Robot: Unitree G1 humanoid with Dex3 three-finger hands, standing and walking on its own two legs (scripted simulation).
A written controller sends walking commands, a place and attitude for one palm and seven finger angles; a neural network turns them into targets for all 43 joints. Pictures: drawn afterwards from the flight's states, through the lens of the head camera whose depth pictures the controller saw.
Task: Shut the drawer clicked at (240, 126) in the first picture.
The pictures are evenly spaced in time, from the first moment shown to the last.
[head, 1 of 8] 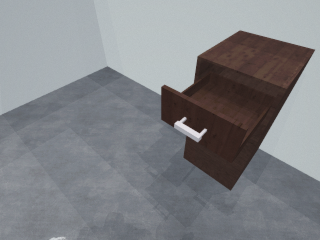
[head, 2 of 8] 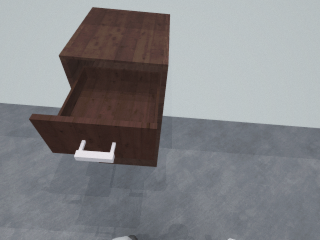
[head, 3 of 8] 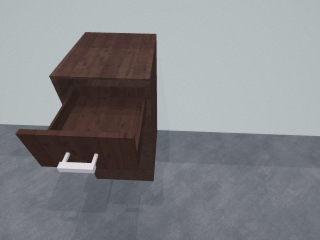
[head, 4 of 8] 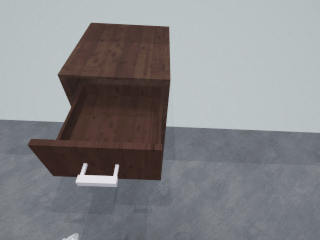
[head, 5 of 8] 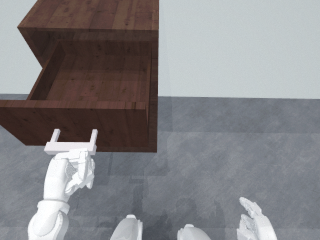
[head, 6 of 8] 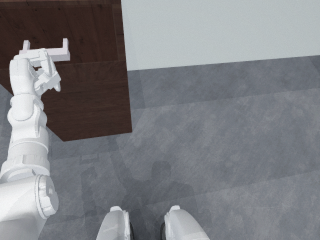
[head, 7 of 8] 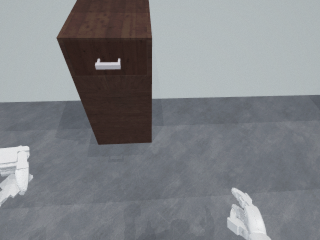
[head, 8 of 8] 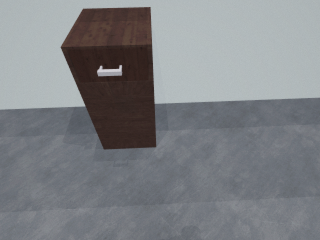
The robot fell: no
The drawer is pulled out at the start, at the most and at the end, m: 0.29 0.29 0.00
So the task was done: yes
